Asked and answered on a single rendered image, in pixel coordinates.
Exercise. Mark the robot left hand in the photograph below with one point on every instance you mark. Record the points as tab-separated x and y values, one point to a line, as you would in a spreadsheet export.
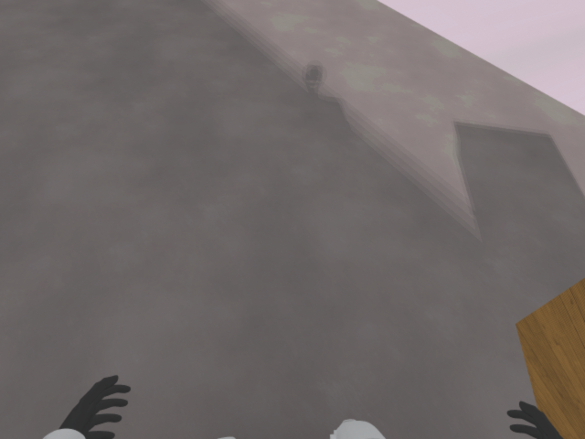
83	416

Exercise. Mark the robot right thigh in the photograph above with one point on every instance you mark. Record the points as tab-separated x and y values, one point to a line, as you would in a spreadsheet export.
356	430

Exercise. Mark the robot right hand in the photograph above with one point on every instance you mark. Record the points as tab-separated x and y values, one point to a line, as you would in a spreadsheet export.
543	430

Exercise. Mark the pedestal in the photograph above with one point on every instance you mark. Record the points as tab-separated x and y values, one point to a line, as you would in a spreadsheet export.
553	343

